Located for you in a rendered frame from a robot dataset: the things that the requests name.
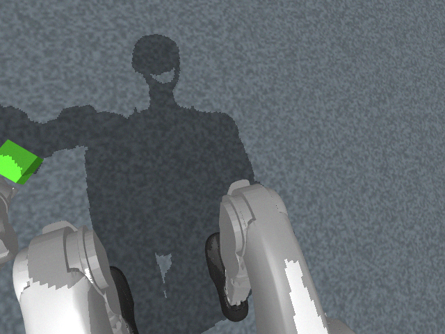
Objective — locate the left robot foot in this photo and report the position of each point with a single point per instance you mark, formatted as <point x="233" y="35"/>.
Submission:
<point x="125" y="299"/>

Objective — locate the small box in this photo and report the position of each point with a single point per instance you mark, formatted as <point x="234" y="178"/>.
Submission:
<point x="17" y="163"/>

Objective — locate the left robot arm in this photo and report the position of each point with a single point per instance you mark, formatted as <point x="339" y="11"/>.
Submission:
<point x="8" y="238"/>

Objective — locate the right robot foot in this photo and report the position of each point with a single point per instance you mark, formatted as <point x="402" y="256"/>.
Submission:
<point x="217" y="273"/>

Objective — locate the right robot hand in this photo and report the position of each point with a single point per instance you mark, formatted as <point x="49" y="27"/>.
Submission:
<point x="336" y="326"/>

